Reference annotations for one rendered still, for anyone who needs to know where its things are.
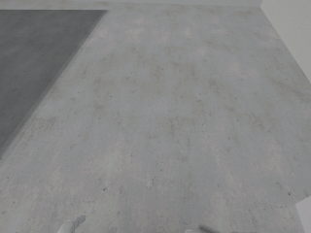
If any fridge door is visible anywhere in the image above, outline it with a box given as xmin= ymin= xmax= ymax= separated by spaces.
xmin=295 ymin=196 xmax=311 ymax=233

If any robot left hand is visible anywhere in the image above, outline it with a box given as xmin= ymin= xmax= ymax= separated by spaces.
xmin=57 ymin=215 xmax=86 ymax=233

